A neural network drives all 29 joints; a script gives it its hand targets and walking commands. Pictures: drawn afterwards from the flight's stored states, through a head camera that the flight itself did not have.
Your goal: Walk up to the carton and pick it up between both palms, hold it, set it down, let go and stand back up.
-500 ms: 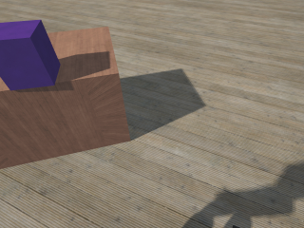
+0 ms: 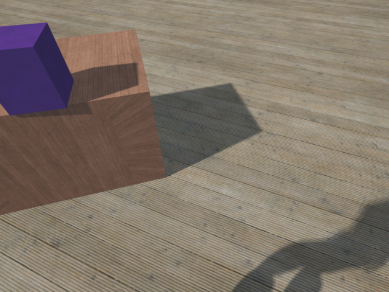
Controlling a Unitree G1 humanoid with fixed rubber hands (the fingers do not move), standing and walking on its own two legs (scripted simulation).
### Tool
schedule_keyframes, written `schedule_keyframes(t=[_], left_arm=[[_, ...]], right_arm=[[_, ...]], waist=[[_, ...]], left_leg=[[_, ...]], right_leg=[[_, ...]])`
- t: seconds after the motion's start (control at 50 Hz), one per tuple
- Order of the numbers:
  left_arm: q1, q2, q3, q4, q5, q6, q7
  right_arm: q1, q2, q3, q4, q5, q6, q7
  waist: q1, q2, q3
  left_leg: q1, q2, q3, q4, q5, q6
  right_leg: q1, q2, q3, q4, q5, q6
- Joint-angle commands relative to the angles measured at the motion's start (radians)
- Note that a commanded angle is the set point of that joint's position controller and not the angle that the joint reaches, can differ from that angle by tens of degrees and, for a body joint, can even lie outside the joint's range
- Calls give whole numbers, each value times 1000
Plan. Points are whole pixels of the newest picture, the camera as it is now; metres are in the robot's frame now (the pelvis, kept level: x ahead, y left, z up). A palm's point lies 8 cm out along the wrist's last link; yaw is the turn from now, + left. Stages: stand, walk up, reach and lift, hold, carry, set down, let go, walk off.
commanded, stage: stand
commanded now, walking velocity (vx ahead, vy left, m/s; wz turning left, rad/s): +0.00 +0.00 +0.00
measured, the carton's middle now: (28, 69) +0.86 +0.66 +0.01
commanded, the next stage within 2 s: walk up in 1.74 s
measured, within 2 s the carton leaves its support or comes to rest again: neither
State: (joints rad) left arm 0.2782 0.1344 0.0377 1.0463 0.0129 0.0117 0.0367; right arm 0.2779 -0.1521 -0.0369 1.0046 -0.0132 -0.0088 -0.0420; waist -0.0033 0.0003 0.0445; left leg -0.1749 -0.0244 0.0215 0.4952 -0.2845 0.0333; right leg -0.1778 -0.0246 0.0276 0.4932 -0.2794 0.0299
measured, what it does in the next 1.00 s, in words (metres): stands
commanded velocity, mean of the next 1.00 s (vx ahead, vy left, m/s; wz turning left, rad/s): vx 0.00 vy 0.00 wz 0.00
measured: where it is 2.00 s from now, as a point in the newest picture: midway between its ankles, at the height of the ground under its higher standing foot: outside the picture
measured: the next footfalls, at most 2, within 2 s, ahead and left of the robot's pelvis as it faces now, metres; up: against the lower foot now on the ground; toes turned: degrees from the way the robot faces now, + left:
none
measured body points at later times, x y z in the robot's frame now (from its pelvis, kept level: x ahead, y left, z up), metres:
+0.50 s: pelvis +0.01 +0.00 +0.00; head +0.02 +0.00 +0.45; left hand -0.01 +0.20 -0.16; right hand +0.00 -0.20 -0.16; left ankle -0.01 +0.10 -0.74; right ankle -0.01 -0.14 -0.74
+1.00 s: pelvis +0.02 +0.00 +0.00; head +0.03 +0.00 +0.45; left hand -0.01 +0.20 -0.16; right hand -0.01 -0.20 -0.16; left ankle -0.01 +0.10 -0.74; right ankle -0.01 -0.14 -0.74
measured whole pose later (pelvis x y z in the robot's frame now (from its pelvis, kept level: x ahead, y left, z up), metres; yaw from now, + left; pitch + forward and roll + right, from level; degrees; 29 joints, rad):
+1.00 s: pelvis +0.02 +0.00 +0.00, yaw +1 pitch -1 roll +0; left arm 0.26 0.09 0.01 1.20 0.01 0.01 0.05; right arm 0.30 -0.11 -0.01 1.15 -0.01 -0.02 -0.05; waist 0.00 0.00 0.06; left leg -0.14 -0.04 0.01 0.44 -0.27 0.04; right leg -0.14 -0.04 0.02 0.45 -0.28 0.03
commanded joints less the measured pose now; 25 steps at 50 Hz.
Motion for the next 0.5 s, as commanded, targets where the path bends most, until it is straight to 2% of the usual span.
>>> schedule_keyframes(t=[0.0,0.02,0.04,0.06,0.08,0.1,0.14,0.16,0.18,0.2,0.22,0.24,0.26,0.28,0.3,0.34,0.36,0.38,0.4,0.42,0.44,0.46,0.48], left_arm=[[36,123,26,-3,12,-1,10],[60,51,7,9,11,-7,10],[47,50,-2,15,3,-16,15],[85,31,-11,38,2,-15,11],[80,50,-6,32,-6,-17,1],[50,103,9,33,6,-17,8],[67,89,7,42,9,-19,10],[62,63,-8,47,12,-19,7],[111,58,-3,72,-3,-19,7],[59,72,-4,70,6,-18,15],[45,78,5,63,2,-18,16],[57,61,-3,72,-7,-17,20],[43,16,-14,74,-4,-13,20],[65,14,-15,86,1,-10,20],[84,-3,-17,93,-6,-9,20],[82,57,-6,89,-4,-14,18],[101,49,-8,103,-1,-12,18],[85,40,-8,111,10,-8,19],[117,47,-8,126,4,-6,24],[103,79,2,121,2,-7,18],[74,36,-11,108,-2,-12,18],[69,57,-5,114,0,-11,12],[72,71,-1,115,4,-15,17]], right_arm=[[52,-62,-9,9,-3,-7,-7],[57,-91,-17,4,-9,-3,-5],[70,-59,-13,16,4,0,-7],[96,-56,-11,33,5,5,-9],[59,-56,-6,37,7,9,-4],[48,-43,-5,36,6,3,-4],[69,-89,-9,50,-5,-12,-6],[83,-68,-9,64,3,-7,-6],[73,-55,2,66,7,-10,-1],[88,-21,4,75,5,-10,-4],[69,-3,8,74,-2,-9,-6],[51,-35,-1,57,2,-9,2],[21,-72,-6,63,-2,-7,-9],[70,-29,6,82,-5,-12,2],[61,-46,-2,87,-7,-5,-2],[95,-16,10,111,-9,-8,-3],[73,-21,10,107,-7,-14,-8],[77,17,18,113,-2,-13,-9],[65,6,15,100,4,-8,-3],[101,-1,19,114,-1,-12,-8],[91,-46,9,113,-1,-12,-11],[57,-58,4,105,-2,-12,-11],[47,-35,7,102,-3,-20,-6]], waist=[[-7,-8,65],[-9,42,58],[-10,35,61],[-15,-7,40],[0,25,91],[-5,0,58],[13,-10,23],[-7,-12,24],[11,-4,31],[-20,-60,30],[-5,-7,-5],[-9,-25,25],[7,-18,75],[-9,-59,25],[15,-81,39],[4,-15,55],[12,70,79],[-4,52,100],[9,-29,65],[7,-8,24],[-7,-11,55],[10,17,61],[2,33,12]], left_leg=[[-40,79,-97,-151,95,23],[-12,76,-102,-131,120,31],[-4,71,-96,-117,169,18],[-15,90,-109,-134,106,25],[-35,84,-102,-131,93,15],[-59,79,-104,-132,121,17],[-51,94,-104,-130,172,27],[-6,78,-78,-116,157,15],[16,81,-95,-115,188,24],[2,100,-100,-112,199,29],[29,91,-94,-113,175,30],[-17,84,-102,-133,152,22],[-31,99,-115,-153,143,30],[-31,112,-130,-147,161,43],[-9,91,-99,-141,208,29],[-11,97,-102,-126,220,24],[-36,94,-96,-141,169,18],[-64,98,-91,-135,194,13],[-23,83,-90,-148,181,14],[8,99,-94,-142,230,24],[-1,98,-101,-135,256,25],[-4,97,-112,-142,264,26],[38,99,-100,-134,270,26]], right_leg=[[-45,-29,35,-96,104,-42],[-51,-40,46,-109,95,-43],[-77,-54,65,-123,100,-58],[-70,-35,56,-125,60,-55],[-88,-31,34,-122,81,-42],[-36,-44,57,-114,108,-53],[22,-42,48,-79,192,-44],[-34,-50,55,-109,161,-50],[-25,-41,56,-107,167,-46],[-32,-45,45,-111,187,-51],[-22,-37,44,-112,157,-55],[-35,-38,47,-109,143,-56],[-33,-47,49,-104,152,-47],[-1,-39,38,-89,166,-40],[-18,-37,40,-100,150,-50],[-29,-40,55,-107,160,-49],[-11,-47,48,-96,175,-42],[-2,-51,53,-97,196,-44],[-27,-39,37,-96,185,-39],[-8,-43,43,-89,183,-46],[-19,-50,52,-92,196,-55],[-28,-39,36,-102,181,-45],[0,-44,39,-95,204,-41]])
